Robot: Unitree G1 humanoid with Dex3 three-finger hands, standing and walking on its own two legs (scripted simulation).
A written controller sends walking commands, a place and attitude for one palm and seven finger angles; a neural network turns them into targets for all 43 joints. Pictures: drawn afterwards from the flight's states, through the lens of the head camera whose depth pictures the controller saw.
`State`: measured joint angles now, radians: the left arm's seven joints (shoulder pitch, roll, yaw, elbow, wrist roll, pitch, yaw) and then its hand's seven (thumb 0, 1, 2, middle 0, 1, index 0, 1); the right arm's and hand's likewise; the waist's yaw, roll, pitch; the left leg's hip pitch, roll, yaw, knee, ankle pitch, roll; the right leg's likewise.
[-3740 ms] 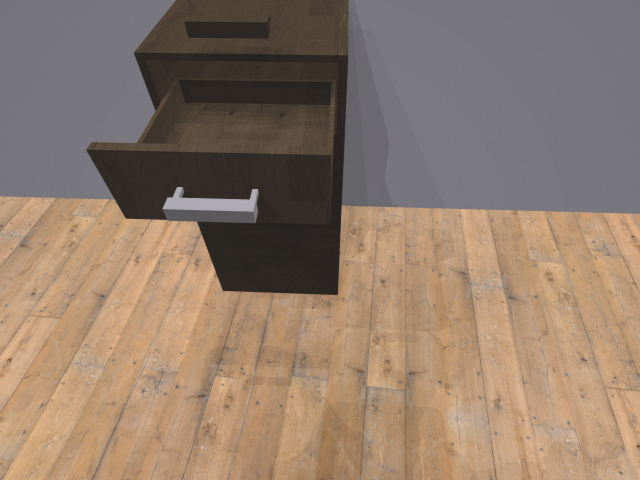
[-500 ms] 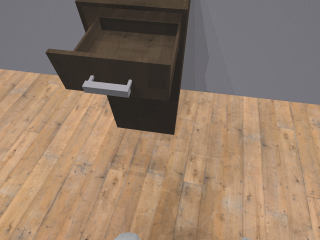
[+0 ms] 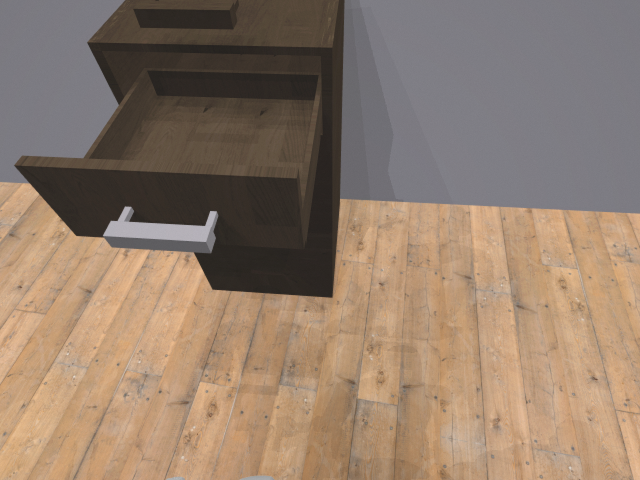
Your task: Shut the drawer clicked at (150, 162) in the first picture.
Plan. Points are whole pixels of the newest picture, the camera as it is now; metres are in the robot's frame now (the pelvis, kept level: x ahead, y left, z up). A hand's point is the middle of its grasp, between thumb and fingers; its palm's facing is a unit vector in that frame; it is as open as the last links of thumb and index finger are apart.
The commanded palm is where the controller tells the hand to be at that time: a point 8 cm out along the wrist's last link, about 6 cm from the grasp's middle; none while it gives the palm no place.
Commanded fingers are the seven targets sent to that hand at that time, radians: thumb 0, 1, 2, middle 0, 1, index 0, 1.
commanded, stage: take the last steps up to it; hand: left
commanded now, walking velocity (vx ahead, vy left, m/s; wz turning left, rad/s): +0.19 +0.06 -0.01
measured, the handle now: (165, 225) +0.44 +0.24 +0.04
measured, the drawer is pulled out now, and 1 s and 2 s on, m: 0.30 0.30 0.30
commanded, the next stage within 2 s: come to a stop and stand still in 0.14 s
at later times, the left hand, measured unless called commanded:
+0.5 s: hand (213, 455) +0.17 +0.17 -0.16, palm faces +0.03 -0.97 -0.25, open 7.3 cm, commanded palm none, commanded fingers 0.00 0.90 0.90 -0.20 -0.30 -0.20 -0.30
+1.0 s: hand (188, 477) +0.15 +0.20 -0.16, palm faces +0.04 -0.96 -0.27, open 7.4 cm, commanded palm none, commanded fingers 0.00 0.90 0.90 -0.20 -0.30 -0.20 -0.30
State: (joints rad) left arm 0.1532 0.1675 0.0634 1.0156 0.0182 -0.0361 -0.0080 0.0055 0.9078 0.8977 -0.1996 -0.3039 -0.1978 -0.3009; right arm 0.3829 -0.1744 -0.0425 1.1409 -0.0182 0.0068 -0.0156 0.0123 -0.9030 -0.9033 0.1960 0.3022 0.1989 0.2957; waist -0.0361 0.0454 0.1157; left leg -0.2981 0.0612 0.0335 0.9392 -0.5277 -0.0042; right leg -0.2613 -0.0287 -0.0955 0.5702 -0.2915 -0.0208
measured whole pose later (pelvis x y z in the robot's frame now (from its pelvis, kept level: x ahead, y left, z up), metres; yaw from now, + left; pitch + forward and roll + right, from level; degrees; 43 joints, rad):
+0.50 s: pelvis +0.13 -0.02 +0.00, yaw +1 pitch +0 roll +1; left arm 0.18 0.16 0.04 1.07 0.02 0.00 0.02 0.01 0.92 0.90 -0.20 -0.30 -0.20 -0.30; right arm 0.23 -0.16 -0.04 1.08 -0.01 0.03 -0.03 0.01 -0.92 -0.90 0.20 0.30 0.20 0.30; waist -0.02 0.03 0.08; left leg -0.24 0.06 0.06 0.59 -0.33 -0.04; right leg -0.24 -0.03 -0.08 0.58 -0.34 -0.03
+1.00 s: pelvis +0.10 -0.01 +0.00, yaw -1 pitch +0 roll +1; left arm 0.18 0.21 0.06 1.01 0.02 0.04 0.02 0.01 0.91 0.90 -0.20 -0.30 -0.20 -0.30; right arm 0.12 -0.17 -0.03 0.99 -0.02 0.03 -0.03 0.01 -0.90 -0.90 0.20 0.30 0.20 0.30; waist 0.03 0.00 0.12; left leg -0.30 0.03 0.07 0.51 -0.20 0.00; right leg -0.22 -0.02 0.00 0.62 -0.38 0.00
